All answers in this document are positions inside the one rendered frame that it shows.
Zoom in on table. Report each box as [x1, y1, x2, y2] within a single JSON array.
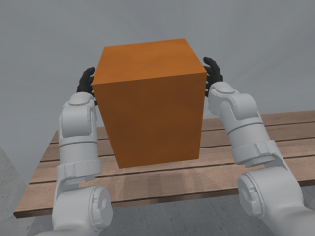
[[13, 110, 315, 232]]

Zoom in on robot left forearm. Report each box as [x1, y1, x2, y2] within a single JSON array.
[[52, 92, 102, 227]]

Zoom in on robot left hand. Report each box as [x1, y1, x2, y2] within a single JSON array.
[[76, 67, 98, 106]]

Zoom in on robot right forearm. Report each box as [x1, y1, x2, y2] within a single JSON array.
[[208, 81, 304, 202]]

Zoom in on robot left upper arm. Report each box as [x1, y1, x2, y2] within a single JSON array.
[[34, 185, 113, 236]]

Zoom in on robot right hand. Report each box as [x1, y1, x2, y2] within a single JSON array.
[[203, 57, 223, 97]]

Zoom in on carton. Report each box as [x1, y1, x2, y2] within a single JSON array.
[[92, 38, 207, 169]]

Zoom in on robot right upper arm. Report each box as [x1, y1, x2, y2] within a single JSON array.
[[237, 165, 315, 236]]

